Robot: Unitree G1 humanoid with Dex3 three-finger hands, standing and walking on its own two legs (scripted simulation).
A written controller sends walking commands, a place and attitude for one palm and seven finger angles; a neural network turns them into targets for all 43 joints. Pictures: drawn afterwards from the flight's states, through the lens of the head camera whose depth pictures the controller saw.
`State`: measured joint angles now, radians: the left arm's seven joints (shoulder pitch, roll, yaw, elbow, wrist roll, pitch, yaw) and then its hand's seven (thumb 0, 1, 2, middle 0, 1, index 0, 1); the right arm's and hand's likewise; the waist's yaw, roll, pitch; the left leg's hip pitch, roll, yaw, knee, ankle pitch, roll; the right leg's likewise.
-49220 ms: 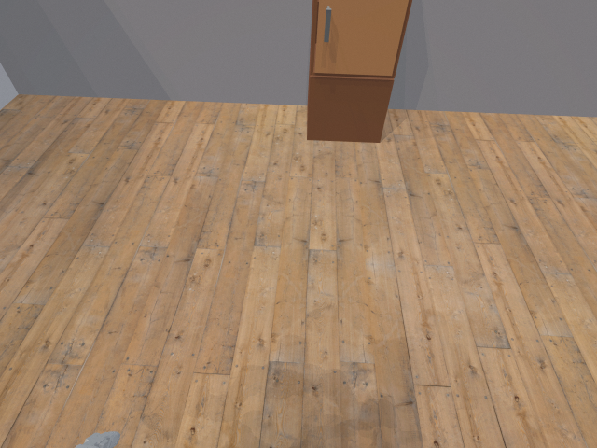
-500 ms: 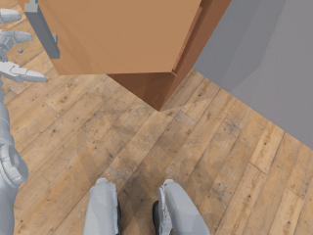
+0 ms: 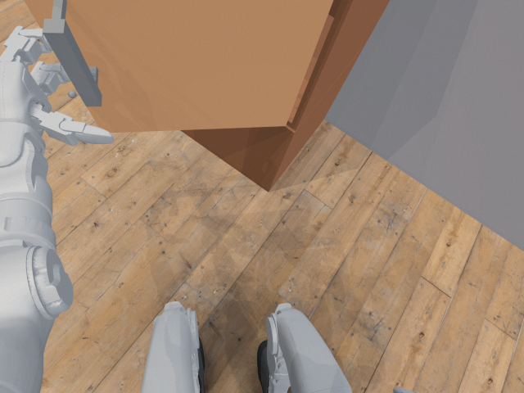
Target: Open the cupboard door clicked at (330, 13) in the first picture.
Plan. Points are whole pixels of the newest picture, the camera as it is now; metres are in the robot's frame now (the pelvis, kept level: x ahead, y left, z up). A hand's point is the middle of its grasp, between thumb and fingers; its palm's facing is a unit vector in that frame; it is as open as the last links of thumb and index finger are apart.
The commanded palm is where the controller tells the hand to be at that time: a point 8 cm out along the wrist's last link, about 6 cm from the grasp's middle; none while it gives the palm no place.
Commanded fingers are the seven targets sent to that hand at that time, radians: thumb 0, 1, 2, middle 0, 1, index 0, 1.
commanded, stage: slide the fingers in behind the handle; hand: left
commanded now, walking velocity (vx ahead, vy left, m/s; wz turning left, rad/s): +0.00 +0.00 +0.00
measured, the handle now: (78, 56) +0.58 +0.23 +0.05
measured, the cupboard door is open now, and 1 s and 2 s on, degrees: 43 43 43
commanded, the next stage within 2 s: close the thumb around the handle in 1.08 s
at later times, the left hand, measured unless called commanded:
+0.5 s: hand (98, 94) +0.53 +0.21 +0.04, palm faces +0.08 -1.00 -0.02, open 14.0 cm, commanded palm +0.50 +0.23 +0.04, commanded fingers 0.00 -0.50 0.30 -0.30 -1.20 -0.30 -1.20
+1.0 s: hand (101, 92) +0.53 +0.20 +0.04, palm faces +0.10 -0.99 -0.03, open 14.1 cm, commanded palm +0.51 +0.22 +0.04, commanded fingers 0.00 -0.50 0.30 -0.30 -1.20 -0.30 -1.20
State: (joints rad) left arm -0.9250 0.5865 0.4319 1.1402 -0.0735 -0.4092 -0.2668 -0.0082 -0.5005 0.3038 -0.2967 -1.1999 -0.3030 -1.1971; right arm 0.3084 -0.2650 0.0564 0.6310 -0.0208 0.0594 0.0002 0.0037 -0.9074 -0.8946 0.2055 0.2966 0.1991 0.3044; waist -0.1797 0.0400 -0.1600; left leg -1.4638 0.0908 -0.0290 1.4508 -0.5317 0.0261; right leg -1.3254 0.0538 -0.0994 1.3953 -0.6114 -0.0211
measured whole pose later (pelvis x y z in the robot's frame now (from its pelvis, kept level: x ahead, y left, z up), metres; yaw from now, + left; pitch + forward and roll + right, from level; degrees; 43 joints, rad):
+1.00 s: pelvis +0.01 +0.00 +0.00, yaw +1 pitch +31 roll -5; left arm -0.94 0.49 0.36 1.17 -0.06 -0.48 -0.14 -0.01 -0.50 0.30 -0.30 -1.20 -0.28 -1.20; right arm 0.32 -0.25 0.03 0.65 -0.04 0.08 0.02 0.00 -0.91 -0.89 0.20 0.30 0.20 0.30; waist -0.18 0.04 -0.17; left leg -1.46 0.08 -0.03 1.44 -0.54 0.02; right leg -1.33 0.04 -0.10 1.40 -0.62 -0.03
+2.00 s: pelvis +0.01 +0.00 +0.01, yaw +1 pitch +30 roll -5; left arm -0.89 0.47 0.38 1.15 -0.07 -0.51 -0.14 0.01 0.73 0.81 -0.36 -1.35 -0.34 -1.34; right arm 0.31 -0.25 0.03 0.65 -0.04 0.08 0.03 0.00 -0.91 -0.89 0.20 0.30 0.20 0.30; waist -0.17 0.04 -0.17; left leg -1.43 0.08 -0.02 1.43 -0.54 0.02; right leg -1.30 0.05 -0.09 1.38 -0.62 -0.02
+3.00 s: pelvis +0.03 -0.05 +0.04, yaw +6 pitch +22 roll +1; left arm -0.01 -0.09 -0.10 0.42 0.08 -0.52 0.53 0.02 0.68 0.76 -0.30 -1.29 -0.35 -1.32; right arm 0.18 -0.17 -0.01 0.61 -0.09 0.02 0.04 0.01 -0.91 -0.90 0.20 0.30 0.20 0.30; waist -0.01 0.01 -0.21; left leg -1.14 0.04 -0.02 1.26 -0.51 -0.05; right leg -1.05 0.02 -0.09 1.31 -0.65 -0.09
